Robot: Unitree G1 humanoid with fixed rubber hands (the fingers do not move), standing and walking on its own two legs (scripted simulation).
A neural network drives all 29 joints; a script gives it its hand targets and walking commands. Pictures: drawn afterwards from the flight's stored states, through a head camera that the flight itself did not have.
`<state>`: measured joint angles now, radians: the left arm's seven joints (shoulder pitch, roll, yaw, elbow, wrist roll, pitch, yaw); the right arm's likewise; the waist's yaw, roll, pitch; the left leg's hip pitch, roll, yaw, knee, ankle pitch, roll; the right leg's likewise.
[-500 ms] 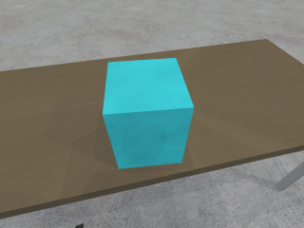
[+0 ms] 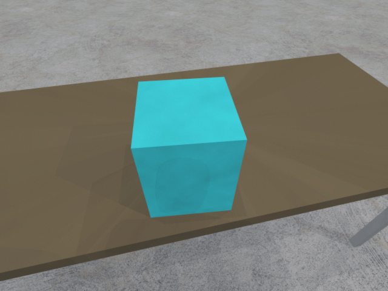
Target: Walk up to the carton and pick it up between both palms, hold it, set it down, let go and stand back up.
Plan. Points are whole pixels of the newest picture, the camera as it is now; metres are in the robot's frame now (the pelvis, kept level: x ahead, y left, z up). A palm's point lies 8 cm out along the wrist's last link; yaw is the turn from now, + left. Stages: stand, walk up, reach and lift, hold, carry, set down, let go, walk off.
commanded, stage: walk up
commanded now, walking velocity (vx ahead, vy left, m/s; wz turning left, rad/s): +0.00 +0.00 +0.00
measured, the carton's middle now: (186, 148) +0.44 +0.05 +0.06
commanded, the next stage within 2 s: none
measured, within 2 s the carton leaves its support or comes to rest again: neither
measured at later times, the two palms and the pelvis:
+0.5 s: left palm out of the picture +0.10 +0.21 -0.12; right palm out of the picture +0.01 -0.35 -0.11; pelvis -0.03 -0.07 -0.02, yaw +4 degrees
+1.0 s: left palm out of the picture -0.07 +0.14 -0.10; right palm out of the picture +0.12 -0.36 -0.12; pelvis -0.05 -0.14 -0.01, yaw +17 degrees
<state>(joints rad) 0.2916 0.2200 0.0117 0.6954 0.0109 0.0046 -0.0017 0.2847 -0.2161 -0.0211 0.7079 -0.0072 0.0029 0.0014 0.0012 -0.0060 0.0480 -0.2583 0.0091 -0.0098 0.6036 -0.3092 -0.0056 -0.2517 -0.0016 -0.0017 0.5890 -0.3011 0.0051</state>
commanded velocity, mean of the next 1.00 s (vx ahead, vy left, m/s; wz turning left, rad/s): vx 0.00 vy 0.00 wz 0.00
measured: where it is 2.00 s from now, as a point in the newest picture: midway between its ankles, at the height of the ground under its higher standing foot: outside the picture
